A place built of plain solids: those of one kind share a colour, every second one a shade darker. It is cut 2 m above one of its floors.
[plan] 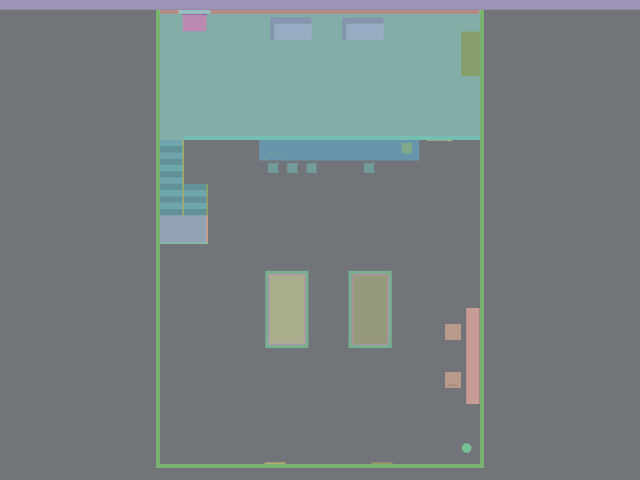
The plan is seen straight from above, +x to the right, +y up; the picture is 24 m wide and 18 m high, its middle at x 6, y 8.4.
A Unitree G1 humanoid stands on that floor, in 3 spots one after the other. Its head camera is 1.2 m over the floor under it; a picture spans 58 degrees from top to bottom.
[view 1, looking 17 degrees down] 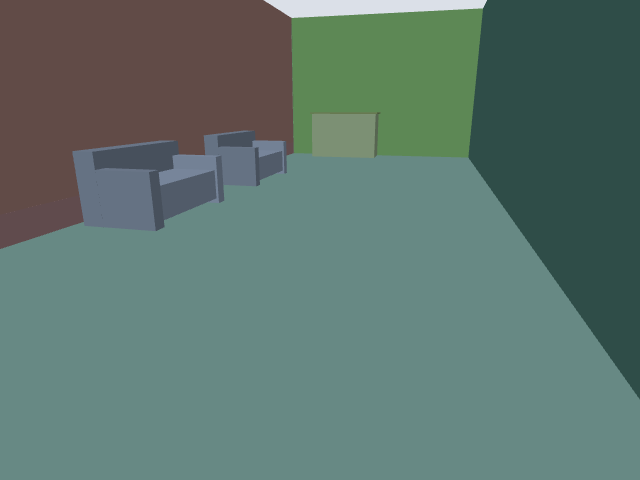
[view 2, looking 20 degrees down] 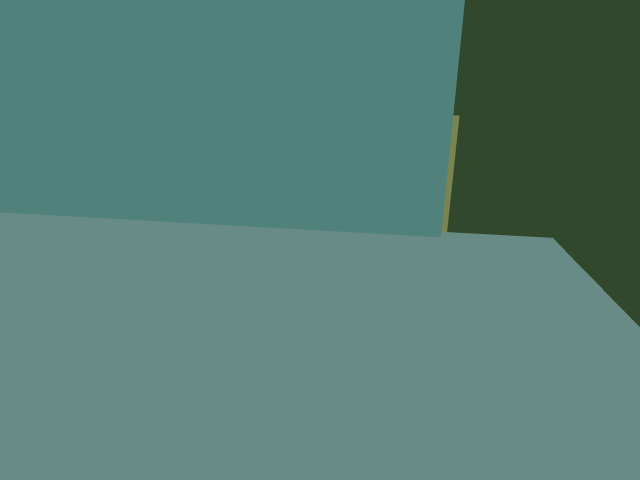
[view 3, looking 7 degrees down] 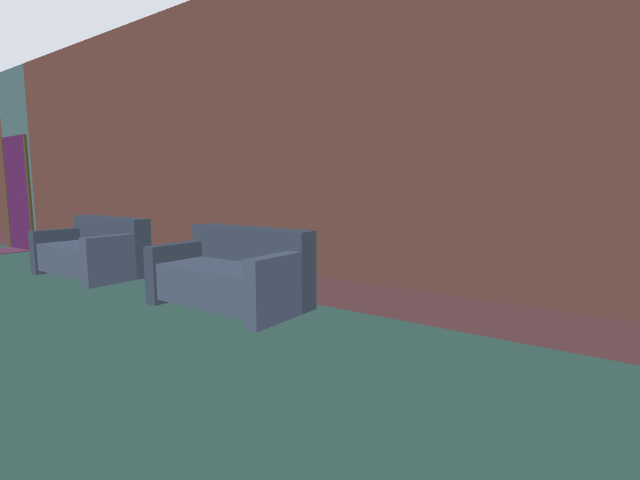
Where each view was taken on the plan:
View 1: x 0.42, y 13.25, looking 14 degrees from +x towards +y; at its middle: upper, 4.10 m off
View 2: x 1.30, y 15.78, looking -80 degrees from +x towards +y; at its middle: upper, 3.51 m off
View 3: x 10.80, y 13.35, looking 125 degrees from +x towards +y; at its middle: window_wall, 4.34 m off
